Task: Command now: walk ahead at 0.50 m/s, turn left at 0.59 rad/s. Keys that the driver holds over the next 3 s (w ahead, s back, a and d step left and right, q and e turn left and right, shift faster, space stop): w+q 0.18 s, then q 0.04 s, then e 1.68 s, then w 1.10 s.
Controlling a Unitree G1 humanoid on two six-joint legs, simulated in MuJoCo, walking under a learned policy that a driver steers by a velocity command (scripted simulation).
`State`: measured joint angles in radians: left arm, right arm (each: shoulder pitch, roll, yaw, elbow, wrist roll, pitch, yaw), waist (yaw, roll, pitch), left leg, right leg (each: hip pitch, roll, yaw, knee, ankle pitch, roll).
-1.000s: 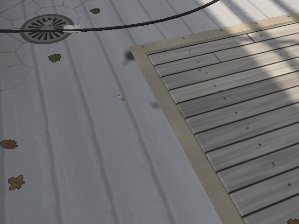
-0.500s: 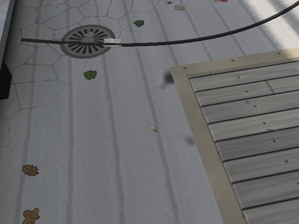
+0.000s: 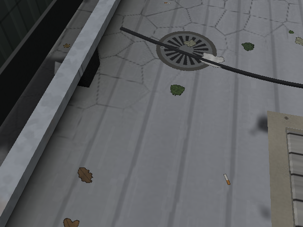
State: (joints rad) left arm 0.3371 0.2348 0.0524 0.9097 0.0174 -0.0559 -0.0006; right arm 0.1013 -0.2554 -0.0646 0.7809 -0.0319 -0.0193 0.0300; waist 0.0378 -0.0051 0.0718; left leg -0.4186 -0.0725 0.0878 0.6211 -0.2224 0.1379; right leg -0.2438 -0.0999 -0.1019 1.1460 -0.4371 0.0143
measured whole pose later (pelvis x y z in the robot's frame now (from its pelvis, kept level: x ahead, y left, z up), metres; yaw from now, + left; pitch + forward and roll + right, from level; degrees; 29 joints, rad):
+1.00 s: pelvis +0.28 +0.03 +0.02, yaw -9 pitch +1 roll +0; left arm 0.21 0.29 0.09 0.81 0.01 0.06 0.00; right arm 0.23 -0.27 -0.03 0.79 -0.02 0.01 -0.06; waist 0.01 -0.03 0.02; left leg -0.24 -0.05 -0.05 0.46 -0.23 0.04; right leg -0.44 0.17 0.18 0.62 -0.31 -0.01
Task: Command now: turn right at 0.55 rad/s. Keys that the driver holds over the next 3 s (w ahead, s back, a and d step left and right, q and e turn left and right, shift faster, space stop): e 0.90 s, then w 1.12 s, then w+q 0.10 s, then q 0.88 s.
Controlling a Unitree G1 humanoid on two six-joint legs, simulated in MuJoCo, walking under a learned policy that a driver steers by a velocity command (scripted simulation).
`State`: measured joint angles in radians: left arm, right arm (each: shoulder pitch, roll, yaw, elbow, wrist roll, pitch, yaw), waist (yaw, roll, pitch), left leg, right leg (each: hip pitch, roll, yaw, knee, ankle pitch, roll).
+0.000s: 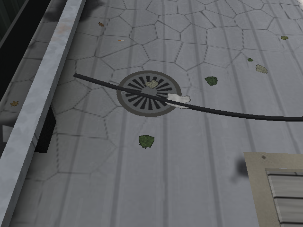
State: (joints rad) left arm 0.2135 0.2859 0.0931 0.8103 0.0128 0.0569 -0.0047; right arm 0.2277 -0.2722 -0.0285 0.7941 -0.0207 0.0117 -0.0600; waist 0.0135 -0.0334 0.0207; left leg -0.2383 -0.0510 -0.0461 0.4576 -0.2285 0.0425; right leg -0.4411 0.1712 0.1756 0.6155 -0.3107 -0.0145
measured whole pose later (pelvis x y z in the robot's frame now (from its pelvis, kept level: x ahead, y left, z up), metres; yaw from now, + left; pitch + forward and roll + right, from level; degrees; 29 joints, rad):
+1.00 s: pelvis +0.01 -0.01 +0.00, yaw -35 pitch +1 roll -1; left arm 0.26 0.32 0.08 0.76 0.02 0.05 0.00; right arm 0.17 -0.28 -0.02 0.70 -0.03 0.02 -0.04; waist 0.02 -0.04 0.04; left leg -0.26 -0.05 -0.05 0.51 -0.25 0.04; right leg -0.32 0.17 0.23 0.69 -0.41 -0.05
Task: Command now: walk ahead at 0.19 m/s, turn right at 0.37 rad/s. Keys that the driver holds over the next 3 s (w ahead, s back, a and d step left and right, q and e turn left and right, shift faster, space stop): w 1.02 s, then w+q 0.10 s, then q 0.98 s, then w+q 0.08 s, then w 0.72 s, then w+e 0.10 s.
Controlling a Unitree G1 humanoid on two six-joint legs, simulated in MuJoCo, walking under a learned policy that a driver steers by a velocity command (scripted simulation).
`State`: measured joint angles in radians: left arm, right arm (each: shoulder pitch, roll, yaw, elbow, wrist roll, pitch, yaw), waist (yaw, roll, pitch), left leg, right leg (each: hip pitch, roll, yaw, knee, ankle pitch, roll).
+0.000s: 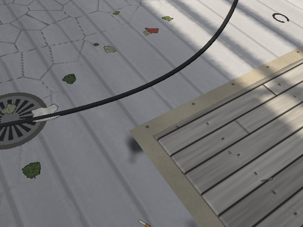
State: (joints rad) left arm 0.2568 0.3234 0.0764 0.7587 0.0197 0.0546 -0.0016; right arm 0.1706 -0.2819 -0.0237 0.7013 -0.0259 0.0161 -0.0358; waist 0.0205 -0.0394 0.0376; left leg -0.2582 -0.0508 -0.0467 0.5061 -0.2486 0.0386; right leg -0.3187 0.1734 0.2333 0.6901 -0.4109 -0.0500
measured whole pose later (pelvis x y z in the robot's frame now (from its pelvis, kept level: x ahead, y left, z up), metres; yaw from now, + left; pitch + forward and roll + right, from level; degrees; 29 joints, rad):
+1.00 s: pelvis +0.43 -0.06 -0.02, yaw -4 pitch +0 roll +0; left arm 0.42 0.23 0.01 1.03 0.01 -0.06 0.01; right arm 0.07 -0.24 -0.02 0.81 -0.03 -0.06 0.01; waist 0.04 -0.01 0.07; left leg -0.44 -0.04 0.10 0.59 -0.15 0.11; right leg -0.09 0.06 0.00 0.92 -0.44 -0.08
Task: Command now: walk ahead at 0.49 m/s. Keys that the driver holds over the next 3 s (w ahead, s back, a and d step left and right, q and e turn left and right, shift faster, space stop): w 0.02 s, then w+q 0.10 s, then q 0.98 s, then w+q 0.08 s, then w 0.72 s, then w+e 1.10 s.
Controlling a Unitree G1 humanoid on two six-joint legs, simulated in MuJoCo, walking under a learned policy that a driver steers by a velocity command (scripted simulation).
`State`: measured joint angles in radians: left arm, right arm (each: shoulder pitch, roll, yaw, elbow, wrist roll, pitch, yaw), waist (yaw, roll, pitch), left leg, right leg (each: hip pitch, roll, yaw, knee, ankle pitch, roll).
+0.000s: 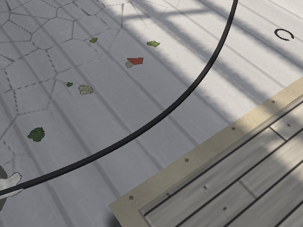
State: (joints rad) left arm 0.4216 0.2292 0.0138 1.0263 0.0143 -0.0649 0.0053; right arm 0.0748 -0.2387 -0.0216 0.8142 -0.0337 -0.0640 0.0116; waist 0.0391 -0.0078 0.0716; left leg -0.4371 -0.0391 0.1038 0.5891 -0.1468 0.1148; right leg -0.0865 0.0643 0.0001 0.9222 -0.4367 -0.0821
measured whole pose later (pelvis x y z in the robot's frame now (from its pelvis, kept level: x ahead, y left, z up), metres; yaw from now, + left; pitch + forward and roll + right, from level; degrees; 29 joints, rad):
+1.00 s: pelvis +0.22 +0.00 +0.02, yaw +31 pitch +0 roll -2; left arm 0.19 0.29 0.06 0.80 0.02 0.06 0.02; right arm 0.22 -0.26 -0.05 0.76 -0.02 0.05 0.01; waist 0.01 -0.04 0.05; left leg -0.25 -0.04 -0.01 0.52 -0.27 0.07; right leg -0.49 -0.04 -0.05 0.94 -0.40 0.03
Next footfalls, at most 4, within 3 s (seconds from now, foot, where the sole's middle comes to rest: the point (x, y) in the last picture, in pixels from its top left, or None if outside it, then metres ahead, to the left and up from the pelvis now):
0.42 right None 0.37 -0.08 -0.76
0.88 left None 0.21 0.09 -0.76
1.38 right None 0.36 -0.03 -0.76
1.82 left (82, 225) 0.44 0.32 -0.76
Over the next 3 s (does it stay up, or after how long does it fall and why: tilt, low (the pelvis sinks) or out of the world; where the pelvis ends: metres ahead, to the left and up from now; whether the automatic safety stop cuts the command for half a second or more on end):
stays up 0.91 0.54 0.01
